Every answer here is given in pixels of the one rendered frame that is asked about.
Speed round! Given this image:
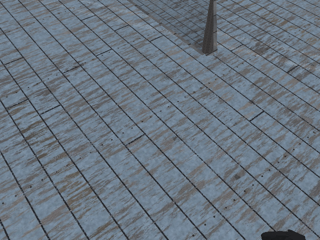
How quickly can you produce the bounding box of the right robot hand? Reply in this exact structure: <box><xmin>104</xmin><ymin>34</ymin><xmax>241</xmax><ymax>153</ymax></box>
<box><xmin>261</xmin><ymin>229</ymin><xmax>306</xmax><ymax>240</ymax></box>

